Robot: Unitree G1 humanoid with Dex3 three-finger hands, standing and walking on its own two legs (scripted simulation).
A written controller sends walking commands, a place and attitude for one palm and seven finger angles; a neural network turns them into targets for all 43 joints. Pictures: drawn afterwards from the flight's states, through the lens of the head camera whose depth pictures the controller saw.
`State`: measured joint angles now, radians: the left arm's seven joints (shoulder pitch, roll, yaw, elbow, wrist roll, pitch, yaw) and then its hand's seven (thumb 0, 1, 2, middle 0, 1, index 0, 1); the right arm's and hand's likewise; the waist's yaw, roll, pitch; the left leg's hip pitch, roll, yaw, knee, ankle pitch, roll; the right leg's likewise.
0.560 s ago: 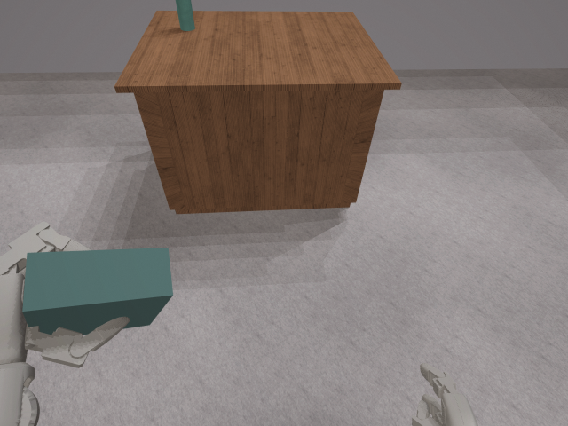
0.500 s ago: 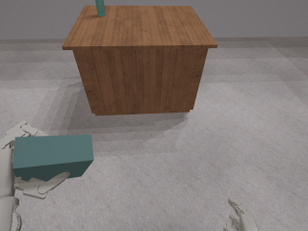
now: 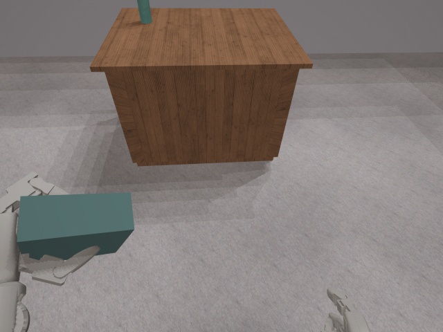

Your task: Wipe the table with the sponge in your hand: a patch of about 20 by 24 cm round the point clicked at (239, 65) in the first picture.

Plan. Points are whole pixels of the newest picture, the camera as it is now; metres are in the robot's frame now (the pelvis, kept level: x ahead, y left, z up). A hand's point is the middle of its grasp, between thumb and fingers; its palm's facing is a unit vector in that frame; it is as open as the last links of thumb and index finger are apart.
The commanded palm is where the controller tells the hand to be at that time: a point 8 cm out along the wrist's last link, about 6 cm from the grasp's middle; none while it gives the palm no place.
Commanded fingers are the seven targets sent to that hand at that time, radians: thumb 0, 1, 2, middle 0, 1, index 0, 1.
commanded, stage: walk to a spot facing it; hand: left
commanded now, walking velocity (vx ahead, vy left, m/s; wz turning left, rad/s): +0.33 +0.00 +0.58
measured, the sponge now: (92, 228) +0.22 +0.20 +0.14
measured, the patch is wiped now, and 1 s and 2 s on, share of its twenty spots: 0.00 0.00 0.00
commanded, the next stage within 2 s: none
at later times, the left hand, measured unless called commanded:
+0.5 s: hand (34, 213) +0.23 +0.27 +0.17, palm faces +0.55 -0.73 -0.41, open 9.6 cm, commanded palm +0.17 +0.31 +0.18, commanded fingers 0.00 0.10 1.30 -1.20 -1.60 -1.20 -1.60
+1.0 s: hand (51, 149) +0.35 +0.31 +0.17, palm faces +0.65 -0.61 -0.46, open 9.6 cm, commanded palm +0.27 +0.33 +0.18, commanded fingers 0.00 0.10 1.30 -1.20 -1.60 -1.20 -1.60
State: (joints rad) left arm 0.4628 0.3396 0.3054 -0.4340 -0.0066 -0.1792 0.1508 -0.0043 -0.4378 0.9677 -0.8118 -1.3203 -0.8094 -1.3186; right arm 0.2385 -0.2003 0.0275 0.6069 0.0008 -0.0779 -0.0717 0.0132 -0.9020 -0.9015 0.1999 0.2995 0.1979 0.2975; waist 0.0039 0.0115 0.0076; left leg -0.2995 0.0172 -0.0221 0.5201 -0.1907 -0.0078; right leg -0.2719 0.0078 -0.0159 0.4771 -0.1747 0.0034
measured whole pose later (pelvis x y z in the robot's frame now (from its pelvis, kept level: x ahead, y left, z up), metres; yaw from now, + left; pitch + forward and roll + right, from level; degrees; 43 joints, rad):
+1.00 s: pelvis +0.21 +0.01 -0.03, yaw +21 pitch -2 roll +3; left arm 0.42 0.43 0.39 -0.57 -0.02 -0.22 0.17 0.00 -0.44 0.97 -0.81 -1.32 -0.81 -1.32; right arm 0.13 -0.20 -0.04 0.57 0.01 -0.06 -0.06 0.01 -0.91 -0.90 0.19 0.30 0.19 0.30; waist -0.01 -0.06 0.12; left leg -0.39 0.02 0.20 0.68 -0.22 0.08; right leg -0.32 -0.10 -0.07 1.26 -0.55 0.02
